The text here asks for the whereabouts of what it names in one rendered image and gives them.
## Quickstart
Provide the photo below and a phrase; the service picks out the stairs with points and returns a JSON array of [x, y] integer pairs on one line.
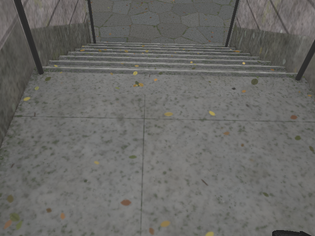
[[164, 56]]

